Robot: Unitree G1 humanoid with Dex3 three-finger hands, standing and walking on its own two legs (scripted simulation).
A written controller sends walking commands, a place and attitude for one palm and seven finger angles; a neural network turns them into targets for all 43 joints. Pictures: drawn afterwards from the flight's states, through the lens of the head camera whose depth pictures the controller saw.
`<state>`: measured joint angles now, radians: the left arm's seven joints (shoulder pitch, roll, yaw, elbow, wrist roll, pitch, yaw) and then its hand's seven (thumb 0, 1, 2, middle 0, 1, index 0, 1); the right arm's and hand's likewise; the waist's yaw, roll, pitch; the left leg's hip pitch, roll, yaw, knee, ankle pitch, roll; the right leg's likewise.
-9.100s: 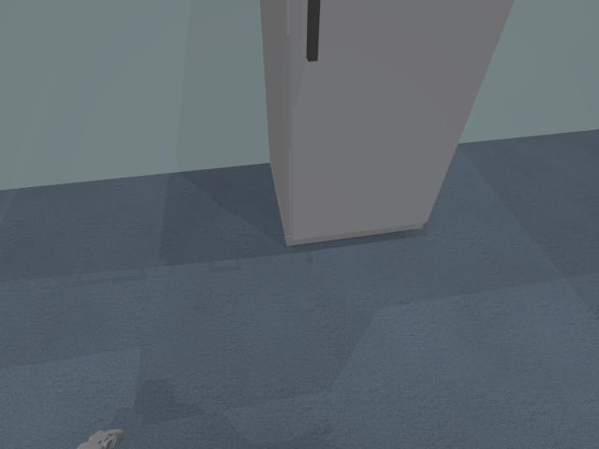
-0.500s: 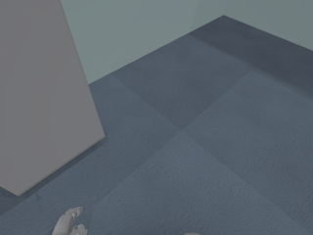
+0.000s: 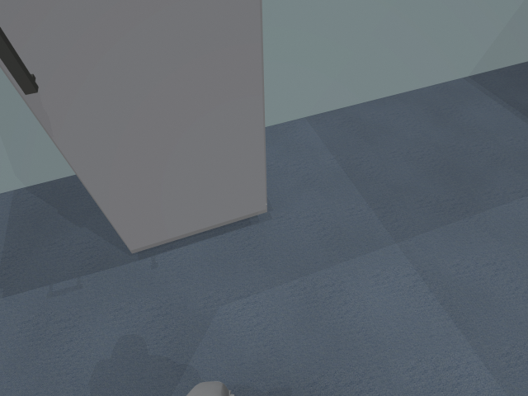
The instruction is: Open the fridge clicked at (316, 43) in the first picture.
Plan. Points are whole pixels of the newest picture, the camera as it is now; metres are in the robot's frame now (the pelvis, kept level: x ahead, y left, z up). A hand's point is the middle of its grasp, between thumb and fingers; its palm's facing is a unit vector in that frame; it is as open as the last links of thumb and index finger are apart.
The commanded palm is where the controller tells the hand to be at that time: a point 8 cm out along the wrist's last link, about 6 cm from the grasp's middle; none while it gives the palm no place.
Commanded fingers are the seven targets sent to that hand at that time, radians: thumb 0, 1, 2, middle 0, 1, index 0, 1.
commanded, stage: turn to face it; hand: left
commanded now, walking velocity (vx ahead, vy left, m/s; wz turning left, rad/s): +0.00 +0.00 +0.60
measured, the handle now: out of the picture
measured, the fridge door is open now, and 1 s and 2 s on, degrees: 0 0 0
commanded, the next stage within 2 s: take the last steps up to it in 0.68 s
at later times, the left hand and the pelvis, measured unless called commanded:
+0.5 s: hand out of the picture +0.05 +0.28 -0.15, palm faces +0.26 -0.93 -0.26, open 7.4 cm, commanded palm none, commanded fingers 0.00 0.90 0.90 -0.20 -0.30 -0.20 -0.30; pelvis -0.01 +0.05 +0.01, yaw +14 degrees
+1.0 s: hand out of the picture -0.08 +0.17 -0.15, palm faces +0.46 -0.85 -0.26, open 7.3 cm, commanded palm none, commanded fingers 0.00 0.90 0.90 -0.20 -0.30 -0.20 -0.30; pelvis -0.02 -0.01 +0.01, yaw +24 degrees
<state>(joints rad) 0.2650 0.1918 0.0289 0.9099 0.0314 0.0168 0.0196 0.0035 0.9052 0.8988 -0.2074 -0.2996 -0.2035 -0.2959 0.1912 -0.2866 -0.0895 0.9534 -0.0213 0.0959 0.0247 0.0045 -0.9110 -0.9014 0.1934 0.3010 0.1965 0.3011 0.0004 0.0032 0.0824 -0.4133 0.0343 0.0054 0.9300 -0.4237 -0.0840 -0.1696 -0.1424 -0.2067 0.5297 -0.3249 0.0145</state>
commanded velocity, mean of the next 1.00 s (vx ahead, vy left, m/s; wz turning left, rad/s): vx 0.07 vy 0.02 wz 0.30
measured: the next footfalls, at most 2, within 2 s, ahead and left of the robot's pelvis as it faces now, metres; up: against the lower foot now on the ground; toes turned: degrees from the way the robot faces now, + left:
left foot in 0.10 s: +0.04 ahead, +0.14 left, +0.00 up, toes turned +8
right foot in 0.68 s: +0.06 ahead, -0.09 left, +0.00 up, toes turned +15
